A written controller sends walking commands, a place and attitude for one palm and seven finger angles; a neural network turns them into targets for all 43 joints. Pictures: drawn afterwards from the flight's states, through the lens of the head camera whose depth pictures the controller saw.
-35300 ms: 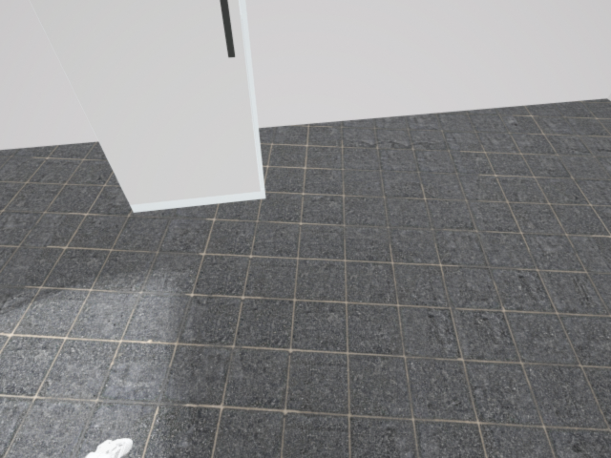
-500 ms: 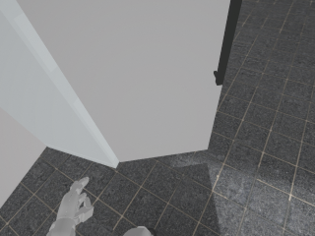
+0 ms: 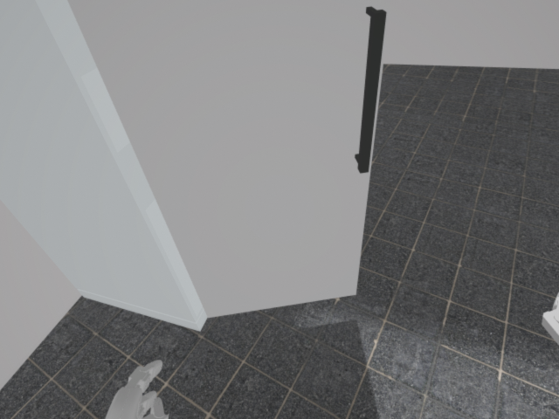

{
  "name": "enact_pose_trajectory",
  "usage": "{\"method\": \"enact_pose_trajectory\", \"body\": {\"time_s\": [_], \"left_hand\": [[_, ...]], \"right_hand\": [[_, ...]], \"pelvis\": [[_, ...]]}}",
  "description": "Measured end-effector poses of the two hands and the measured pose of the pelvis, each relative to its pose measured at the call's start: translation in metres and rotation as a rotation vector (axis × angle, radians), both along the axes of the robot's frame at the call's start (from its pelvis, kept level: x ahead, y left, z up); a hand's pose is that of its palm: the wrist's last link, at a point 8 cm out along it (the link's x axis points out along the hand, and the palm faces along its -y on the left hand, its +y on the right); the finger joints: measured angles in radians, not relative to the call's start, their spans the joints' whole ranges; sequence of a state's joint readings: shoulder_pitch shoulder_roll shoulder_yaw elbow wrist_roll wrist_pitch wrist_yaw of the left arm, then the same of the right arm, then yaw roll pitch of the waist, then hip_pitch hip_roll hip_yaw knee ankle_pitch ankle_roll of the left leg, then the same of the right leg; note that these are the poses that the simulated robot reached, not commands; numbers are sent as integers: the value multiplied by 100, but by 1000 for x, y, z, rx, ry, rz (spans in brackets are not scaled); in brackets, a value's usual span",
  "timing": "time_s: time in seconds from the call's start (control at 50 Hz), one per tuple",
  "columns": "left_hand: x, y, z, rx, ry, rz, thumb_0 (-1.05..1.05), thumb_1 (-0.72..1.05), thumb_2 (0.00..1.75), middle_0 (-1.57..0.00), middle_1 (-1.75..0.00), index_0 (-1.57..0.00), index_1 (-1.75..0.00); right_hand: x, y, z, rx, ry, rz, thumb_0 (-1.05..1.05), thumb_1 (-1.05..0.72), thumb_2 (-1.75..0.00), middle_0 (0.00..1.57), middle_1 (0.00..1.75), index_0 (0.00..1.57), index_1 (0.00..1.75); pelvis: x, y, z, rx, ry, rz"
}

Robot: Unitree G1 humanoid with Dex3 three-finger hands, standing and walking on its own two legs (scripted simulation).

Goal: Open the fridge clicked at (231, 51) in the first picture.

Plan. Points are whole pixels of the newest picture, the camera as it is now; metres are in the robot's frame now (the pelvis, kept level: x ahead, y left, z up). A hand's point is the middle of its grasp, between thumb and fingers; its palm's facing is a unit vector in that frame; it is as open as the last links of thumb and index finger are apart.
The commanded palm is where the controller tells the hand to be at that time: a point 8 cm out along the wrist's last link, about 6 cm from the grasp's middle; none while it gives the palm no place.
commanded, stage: stop stepping back and stand still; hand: right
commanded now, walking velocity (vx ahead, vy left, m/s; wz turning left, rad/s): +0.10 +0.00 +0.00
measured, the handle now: (366, 99) +0.72 -0.16 +0.15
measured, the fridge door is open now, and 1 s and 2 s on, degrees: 65 65 65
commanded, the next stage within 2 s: let the arm hang, fingers relaxed in 0.18 s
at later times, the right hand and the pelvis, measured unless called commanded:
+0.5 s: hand out of the picture +0.14 -0.21 -0.14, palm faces +0.11 +0.96 -0.26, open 7.4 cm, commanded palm none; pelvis +0.02 +0.00 -0.02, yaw -6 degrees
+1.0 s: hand out of the picture +0.07 -0.20 -0.16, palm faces +0.11 +0.98 -0.19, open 7.3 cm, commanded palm none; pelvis +0.06 -0.01 +0.01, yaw -4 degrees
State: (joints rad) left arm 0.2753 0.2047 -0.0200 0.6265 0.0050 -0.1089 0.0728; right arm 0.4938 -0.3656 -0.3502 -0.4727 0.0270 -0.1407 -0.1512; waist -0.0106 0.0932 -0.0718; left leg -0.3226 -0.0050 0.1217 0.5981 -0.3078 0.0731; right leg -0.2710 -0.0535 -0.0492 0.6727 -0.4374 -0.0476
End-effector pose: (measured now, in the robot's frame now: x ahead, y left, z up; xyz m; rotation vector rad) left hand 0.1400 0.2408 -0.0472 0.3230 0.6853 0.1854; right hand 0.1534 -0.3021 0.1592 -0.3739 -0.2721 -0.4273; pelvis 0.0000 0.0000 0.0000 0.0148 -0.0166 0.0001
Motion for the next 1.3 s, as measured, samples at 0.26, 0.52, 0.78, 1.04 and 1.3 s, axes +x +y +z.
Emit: {"method": "enact_pose_trajectory", "body": {"time_s": [0.26,0.52,0.78,1.04,1.3], "left_hand": [[-15,-4,-29,-119,55,16,1,91,90,-20,-30,-20,-30],[-37,3,-91,-105,406,-37,1,91,90,-20,-30,-20,-30],[-33,4,-74,-116,568,37,1,91,90,-20,-30,-20,-30],[-25,-34,-76,-126,576,36,0,94,90,-20,-30,-20,-30],[-58,-45,-81,-148,674,85,0,92,90,-20,-30,-20,-30]], "right_hand": [[3,-5,46,-275,9,-26,2,-89,-90,21,31,21,30],[-47,66,-289,447,1264,-13,2,-91,-90,19,30,19,30],[-117,70,-286,527,1524,-152,-2,-96,-90,20,31,21,30],[-84,54,-289,543,1520,-106,1,-91,-90,20,30,20,30],[-60,47,-289,517,1517,-80,1,-91,-90,20,30,20,30]], "pelvis": [[6,8,-1,7,1,-27],[19,7,-23,-61,27,-102],[44,9,10,-13,59,-91],[58,-17,14,-6,28,-75],[65,-27,15,-11,14,-63]]}}
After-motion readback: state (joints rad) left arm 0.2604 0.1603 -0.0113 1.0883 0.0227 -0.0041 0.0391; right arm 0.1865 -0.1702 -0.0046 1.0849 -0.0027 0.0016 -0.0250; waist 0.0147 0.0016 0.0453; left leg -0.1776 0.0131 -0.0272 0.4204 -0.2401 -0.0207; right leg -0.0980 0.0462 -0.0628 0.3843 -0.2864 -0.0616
